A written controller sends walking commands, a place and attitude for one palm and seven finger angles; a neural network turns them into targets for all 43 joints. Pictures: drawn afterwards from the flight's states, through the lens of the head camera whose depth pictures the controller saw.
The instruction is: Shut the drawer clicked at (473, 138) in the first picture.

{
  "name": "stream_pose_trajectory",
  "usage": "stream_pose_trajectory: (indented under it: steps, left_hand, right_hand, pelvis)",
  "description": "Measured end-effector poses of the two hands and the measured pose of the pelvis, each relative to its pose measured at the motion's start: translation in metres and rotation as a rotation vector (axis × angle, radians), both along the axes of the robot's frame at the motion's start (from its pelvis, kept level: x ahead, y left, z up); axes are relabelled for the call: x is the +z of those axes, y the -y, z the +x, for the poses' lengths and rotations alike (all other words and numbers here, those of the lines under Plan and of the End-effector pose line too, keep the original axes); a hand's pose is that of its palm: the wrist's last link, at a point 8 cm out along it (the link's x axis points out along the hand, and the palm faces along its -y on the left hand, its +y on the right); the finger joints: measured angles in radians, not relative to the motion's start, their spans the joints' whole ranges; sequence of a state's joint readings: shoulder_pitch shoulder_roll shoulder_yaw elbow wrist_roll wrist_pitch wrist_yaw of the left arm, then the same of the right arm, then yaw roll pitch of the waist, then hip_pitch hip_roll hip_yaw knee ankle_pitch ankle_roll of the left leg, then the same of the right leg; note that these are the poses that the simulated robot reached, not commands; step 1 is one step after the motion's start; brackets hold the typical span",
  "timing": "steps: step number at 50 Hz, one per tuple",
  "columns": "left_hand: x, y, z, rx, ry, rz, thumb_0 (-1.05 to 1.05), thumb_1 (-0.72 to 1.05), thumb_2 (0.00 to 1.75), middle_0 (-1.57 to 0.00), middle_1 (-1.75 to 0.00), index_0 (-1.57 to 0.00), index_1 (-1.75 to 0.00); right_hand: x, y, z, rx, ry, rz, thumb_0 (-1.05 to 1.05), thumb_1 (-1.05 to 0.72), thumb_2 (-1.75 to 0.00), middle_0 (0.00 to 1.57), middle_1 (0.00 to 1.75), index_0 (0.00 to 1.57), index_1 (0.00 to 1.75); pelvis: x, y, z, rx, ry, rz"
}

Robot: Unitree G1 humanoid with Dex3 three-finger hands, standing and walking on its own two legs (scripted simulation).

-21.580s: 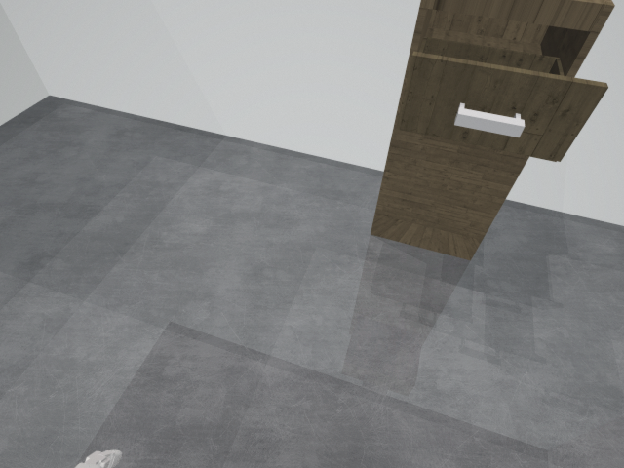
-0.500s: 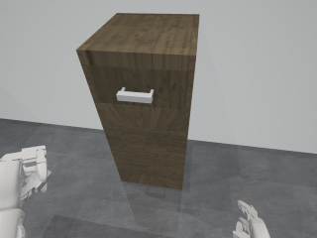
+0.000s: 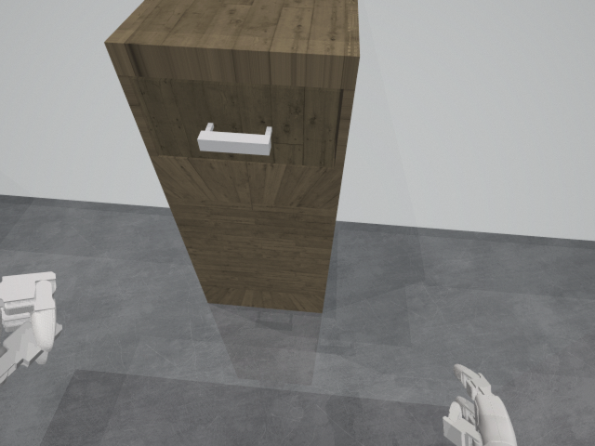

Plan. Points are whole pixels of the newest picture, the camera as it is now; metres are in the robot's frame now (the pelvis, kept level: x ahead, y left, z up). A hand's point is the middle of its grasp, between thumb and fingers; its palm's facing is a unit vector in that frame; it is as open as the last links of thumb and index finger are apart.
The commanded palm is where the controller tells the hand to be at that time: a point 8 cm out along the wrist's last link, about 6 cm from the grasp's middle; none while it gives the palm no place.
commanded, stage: step back with the hand held close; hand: left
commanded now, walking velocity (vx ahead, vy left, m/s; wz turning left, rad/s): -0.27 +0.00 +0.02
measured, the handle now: (237, 136) +0.64 +0.16 +0.04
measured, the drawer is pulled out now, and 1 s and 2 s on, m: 0.00 0.00 0.00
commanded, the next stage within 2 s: stop stepping back and stand still in 1.02 s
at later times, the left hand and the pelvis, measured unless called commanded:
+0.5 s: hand (19, 391) +0.14 +0.24 +0.16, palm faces +0.40 -0.76 -0.51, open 3.3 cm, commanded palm +0.07 +0.28 +0.18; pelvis -0.05 -0.01 -0.02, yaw +2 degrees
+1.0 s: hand out of the picture +0.09 +0.20 +0.16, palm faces +0.26 -0.84 -0.48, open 3.3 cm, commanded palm +0.01 +0.25 +0.18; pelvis -0.13 -0.02 +0.00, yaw -2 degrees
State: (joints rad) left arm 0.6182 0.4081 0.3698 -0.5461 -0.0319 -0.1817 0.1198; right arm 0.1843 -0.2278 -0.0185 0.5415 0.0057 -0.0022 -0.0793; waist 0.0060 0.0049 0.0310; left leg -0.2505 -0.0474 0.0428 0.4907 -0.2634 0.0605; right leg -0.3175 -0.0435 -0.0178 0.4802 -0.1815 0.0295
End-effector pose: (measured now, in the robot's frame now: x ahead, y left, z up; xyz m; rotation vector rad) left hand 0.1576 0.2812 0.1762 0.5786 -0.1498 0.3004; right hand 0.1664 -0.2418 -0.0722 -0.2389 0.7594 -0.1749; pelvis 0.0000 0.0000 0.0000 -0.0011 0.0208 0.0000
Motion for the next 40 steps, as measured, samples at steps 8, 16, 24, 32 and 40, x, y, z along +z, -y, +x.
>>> stream_pose_trajectory:
  steps: [8,16,24,32,40]
  left_hand:
    - [-0.001,0.001,-0.026,0.008,0.059,-0.001,0.02,0.89,0.89,-1.41,-1.6,-1.4,-1.6]
    - [-0.002,0.0,-0.044,-0.001,0.108,0.0,0.02,0.89,0.89,-1.41,-1.6,-1.4,-1.6]
    - [0.003,0.002,-0.057,0.011,0.14,0.064,0.02,0.89,0.89,-1.41,-1.6,-1.4,-1.6]
    - [0.0,0.009,-0.069,-0.053,0.162,0.009,0.02,0.88,0.89,-1.41,-1.6,-1.4,-1.6]
    - [0.01,-0.012,-0.091,-0.001,0.164,0.05,0.02,0.88,0.89,-1.41,-1.6,-1.4,-1.6]
  right_hand:
    - [0.003,-0.011,-0.012,0.036,0.06,0.015,0.01,-0.9,-0.9,0.2,0.3,0.2,0.3]
    - [0.001,-0.008,-0.038,0.045,0.04,-0.019,0.01,-0.9,-0.9,0.21,0.3,0.2,0.3]
    - [-0.01,0.0,-0.052,0.05,0.021,-0.019,0.01,-0.9,-0.9,0.21,0.3,0.2,0.3]
    - [-0.008,0.005,-0.066,0.031,-0.002,-0.036,0.01,-0.9,-0.9,0.21,0.3,0.2,0.3]
    - [0.004,-0.008,-0.083,0.036,0.02,-0.043,0.01,-0.9,-0.9,0.2,0.3,0.2,0.3]
  pelvis:
    - [-0.006,0.0,-0.023,0.005,0.007,-0.006]
    - [-0.009,-0.001,-0.039,0.019,0.002,-0.017]
    - [-0.015,0.008,-0.049,0.036,0.01,-0.009]
    - [-0.015,0.005,-0.067,0.051,-0.008,-0.022]
    - [-0.005,0.002,-0.077,0.063,-0.035,-0.072]
